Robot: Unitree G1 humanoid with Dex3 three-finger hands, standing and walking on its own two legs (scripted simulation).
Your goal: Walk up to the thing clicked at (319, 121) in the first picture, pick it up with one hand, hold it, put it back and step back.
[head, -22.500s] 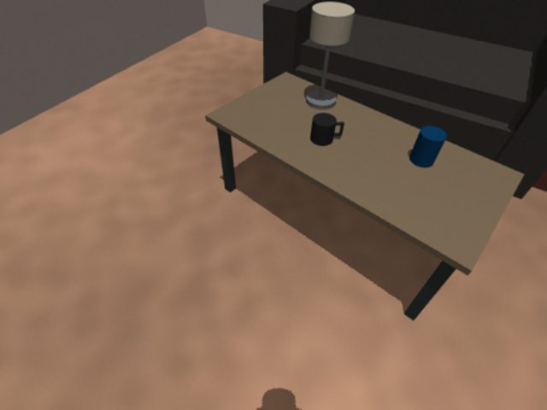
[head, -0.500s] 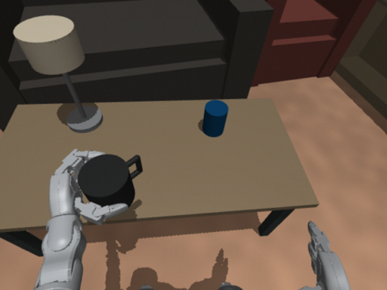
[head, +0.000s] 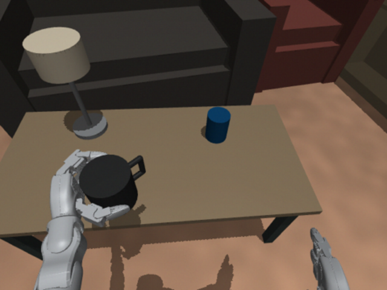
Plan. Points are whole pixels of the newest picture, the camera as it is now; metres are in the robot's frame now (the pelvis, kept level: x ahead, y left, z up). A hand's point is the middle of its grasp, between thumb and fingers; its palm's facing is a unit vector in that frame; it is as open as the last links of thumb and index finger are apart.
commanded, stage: hold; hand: left
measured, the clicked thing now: (118, 181) +0.34 +0.14 +0.05
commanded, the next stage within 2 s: crouch in 1.80 s
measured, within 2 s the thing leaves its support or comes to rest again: neither
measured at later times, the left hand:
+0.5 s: hand (100, 189) +0.32 +0.18 +0.05, palm faces +0.20 -0.98 -0.02, open 12.0 cm
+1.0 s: hand (99, 185) +0.33 +0.18 +0.05, palm faces +0.21 -0.98 -0.01, open 12.0 cm
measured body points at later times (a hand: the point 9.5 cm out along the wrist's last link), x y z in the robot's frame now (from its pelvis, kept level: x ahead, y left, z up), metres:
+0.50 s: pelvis -0.01 +0.00 +0.00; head +0.04 +0.00 +0.45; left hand +0.30 +0.23 +0.06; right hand +0.15 -0.26 -0.02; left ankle +0.01 +0.13 -0.68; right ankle +0.00 -0.14 -0.68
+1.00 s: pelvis -0.01 +0.00 +0.00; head +0.04 +0.01 +0.45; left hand +0.31 +0.23 +0.06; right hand +0.15 -0.26 -0.03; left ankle +0.01 +0.13 -0.68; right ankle +0.00 -0.14 -0.68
